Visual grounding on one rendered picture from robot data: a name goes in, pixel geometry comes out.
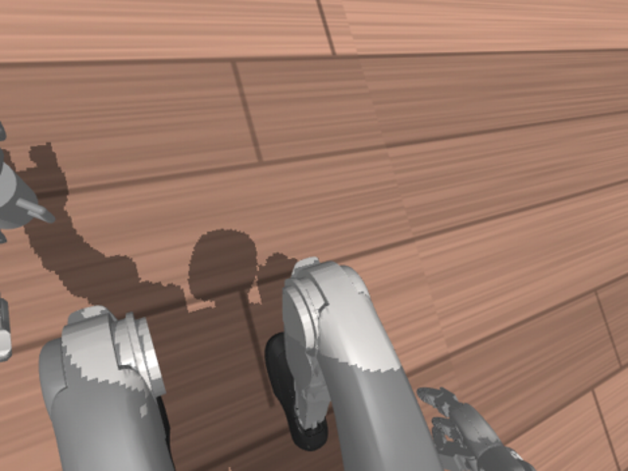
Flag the right robot hand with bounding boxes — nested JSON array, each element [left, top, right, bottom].
[[417, 387, 504, 471]]

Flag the mug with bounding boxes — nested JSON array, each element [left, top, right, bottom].
[[0, 163, 56, 230]]

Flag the left robot foot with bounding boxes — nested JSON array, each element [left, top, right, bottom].
[[156, 395, 176, 471]]

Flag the right robot arm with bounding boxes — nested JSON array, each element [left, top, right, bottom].
[[477, 445, 536, 471]]

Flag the right robot foot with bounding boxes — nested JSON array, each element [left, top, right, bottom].
[[265, 332, 328, 451]]

